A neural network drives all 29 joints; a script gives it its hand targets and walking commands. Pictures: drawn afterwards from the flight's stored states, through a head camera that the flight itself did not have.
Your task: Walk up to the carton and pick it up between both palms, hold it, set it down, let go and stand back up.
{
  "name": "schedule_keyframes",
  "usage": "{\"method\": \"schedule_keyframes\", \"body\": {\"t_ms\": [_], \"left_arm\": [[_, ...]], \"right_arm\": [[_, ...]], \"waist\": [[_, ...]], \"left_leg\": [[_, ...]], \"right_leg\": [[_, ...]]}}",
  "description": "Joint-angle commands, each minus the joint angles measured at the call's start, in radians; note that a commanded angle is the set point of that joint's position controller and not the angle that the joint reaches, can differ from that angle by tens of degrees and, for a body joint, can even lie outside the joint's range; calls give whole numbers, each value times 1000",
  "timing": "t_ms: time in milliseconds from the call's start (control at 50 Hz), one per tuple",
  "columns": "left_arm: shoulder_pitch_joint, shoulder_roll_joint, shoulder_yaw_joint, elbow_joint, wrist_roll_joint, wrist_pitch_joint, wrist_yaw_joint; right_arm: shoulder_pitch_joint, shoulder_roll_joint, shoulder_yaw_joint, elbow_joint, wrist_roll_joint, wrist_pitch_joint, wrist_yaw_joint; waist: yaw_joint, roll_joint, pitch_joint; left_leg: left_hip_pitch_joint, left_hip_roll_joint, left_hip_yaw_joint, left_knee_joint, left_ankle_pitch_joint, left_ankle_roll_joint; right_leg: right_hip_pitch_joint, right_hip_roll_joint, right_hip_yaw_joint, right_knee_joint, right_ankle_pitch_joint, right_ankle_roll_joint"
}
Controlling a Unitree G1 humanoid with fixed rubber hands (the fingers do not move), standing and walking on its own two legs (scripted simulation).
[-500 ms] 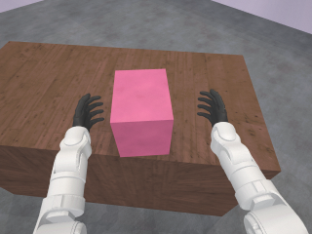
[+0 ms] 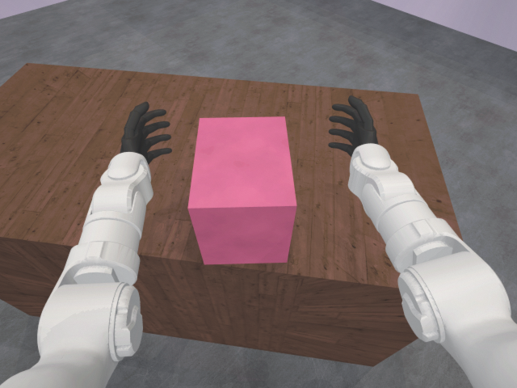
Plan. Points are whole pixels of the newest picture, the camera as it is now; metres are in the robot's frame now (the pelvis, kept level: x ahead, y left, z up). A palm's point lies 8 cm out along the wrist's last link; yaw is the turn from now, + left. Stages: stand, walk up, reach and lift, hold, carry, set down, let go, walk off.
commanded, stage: reach and lift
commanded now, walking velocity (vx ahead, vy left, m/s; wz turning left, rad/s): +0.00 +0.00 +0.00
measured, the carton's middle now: (244, 191) +0.47 +0.08 -0.01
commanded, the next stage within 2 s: none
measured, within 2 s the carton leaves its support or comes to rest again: neither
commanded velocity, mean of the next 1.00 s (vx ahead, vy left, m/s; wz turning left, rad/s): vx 0.00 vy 0.00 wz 0.00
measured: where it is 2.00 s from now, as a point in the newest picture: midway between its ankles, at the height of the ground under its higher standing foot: outside the picture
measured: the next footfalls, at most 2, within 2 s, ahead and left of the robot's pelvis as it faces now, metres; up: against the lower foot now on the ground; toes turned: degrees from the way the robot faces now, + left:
none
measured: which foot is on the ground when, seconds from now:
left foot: down 0.00-1.00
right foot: down 0.00-1.00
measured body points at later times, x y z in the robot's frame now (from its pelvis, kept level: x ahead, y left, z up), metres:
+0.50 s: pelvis -0.02 +0.00 -0.01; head +0.04 +0.03 +0.44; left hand +0.45 +0.24 +0.10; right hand +0.47 -0.11 +0.12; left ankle +0.01 +0.13 -0.74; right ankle -0.02 -0.12 -0.74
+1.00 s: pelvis -0.01 +0.01 -0.02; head +0.10 +0.04 +0.42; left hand +0.46 +0.21 +0.04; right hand +0.48 -0.10 +0.05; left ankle +0.01 +0.13 -0.74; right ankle -0.02 -0.12 -0.74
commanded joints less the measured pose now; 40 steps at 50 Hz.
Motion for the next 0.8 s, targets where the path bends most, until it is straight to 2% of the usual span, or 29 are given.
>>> {"method": "schedule_keyframes", "body": {"t_ms": [0, 40, 80, 200, 220, 240, 300, 320, 420, 440, 520, 540, 560, 600, 640, 720, 760, 780], "left_arm": [[-517, 143, -43, -49, -47, -73, 9], [-507, 144, -51, 11, -58, -88, 13], [-583, 164, -71, 61, -68, -101, 14], [-669, 180, -112, 196, -116, -163, 21], [-673, 182, -120, 233, -119, -176, 20], [-679, 184, -119, 255, -124, -190, 22], [-678, 171, -141, 329, -139, -244, 15], [-660, 170, -145, 387, -129, -260, 9], [-646, 143, -181, 495, -140, -357, -5], [-656, 155, -173, 486, -136, -380, -5], [-681, 149, -190, 489, -153, -462, -4], [-697, 153, -185, 469, -156, -482, -2], [-697, 147, -188, 493, -155, -500, 2], [-699, 151, -184, 497, -168, -530, -1], [-717, 140, -197, 494, -177, -557, 3], [-711, 127, -182, 463, -155, -574, 6], [-674, 114, -161, 469, -123, -575, 1], [-662, 118, -142, 479, -108, -571, -4]], "right_arm": [[-493, -129, -14, -67, 12, -35, 13], [-493, -142, -15, -30, 17, -35, 19], [-534, -154, -24, 41, 20, -28, 25], [-626, -171, -38, 55, 7, -42, 47], [-626, -168, -39, 86, 1, -41, 53], [-634, -166, -42, 86, -3, -43, 58], [-600, -147, -20, 155, 7, -59, 75], [-597, -144, -26, 187, 2, -69, 81], [-559, -126, -46, 229, -35, -124, 109], [-550, -133, -66, 219, -45, -140, 112], [-547, -114, -96, 191, -74, -200, 125], [-564, -114, -105, 166, -76, -217, 126], [-555, -102, -100, 171, -89, -226, 129], [-562, -102, -119, 154, -110, -248, 130], [-574, -92, -129, 127, -121, -269, 129], [-568, -105, -158, 100, -149, -309, 121], [-536, -98, -161, 126, -159, -326, 118], [-542, -94, -152, 128, -152, -329, 119]], "waist": [[-7, 63, -616], [-3, 68, -641], [-12, 77, -630], [-13, 51, -706], [-17, 54, -697], [-11, 40, -691], [-20, 34, -658], [-15, 40, -639], [-30, 48, -596], [-33, 67, -641], [-43, 79, -720], [-35, 85, -766], [-40, 88, -781], [-44, 63, -835], [-53, 65, -878], [-60, 85, -977], [-59, 109, -986], [-48, 89, -972]], "left_leg": [[309, -71, 15, 80, 503, -26], [319, -68, 10, 89, 527, -34], [305, -60, 2, 80, 496, -38], [242, -56, 5, 97, 487, -43], [224, -57, 3, 87, 451, -42], [212, -55, 2, 89, 447, -38], [166, -48, -2, 82, 440, -37], [157, -50, 3, 83, 423, -34], [80, -46, 2, 73, 341, -40], [76, -49, 9, 74, 342, -42], [40, -50, 15, 97, 327, -44], [29, -49, 15, 105, 330, -45], [21, -50, 13, 110, 328, -44], [-20, -51, 17, 129, 307, -41], [-43, -45, 20, 136, 296, -42], [11, -46, 21, 195, 417, -62], [29, -48, 26, 215, 491, -72], [13, -51, 31, 216, 485, -69]], "right_leg": [[102, 38, -8, 22, 425, 45], [98, 36, -14, 26, 444, 40], [66, 35, -13, 21, 398, 39], [48, 33, -20, 34, 392, 34], [30, 27, -15, 32, 353, 29], [21, 30, -18, 35, 346, 26], [21, 19, -11, 44, 334, 23], [4, 17, -12, 43, 314, 22], [-67, 3, -17, 48, 190, 11], [-72, 2, -19, 51, 186, 11], [-106, -6, -21, 82, 178, 10], [-105, -5, -22, 96, 187, 12], [-121, -10, -23, 105, 182, 9], [-131, -10, -23, 129, 171, 11], [-146, -10, -30, 144, 167, 9], [-161, -2, -39, 181, 268, 10], [-150, 3, -41, 186, 344, 9], [-130, -1, -34, 189, 356, 14]]}}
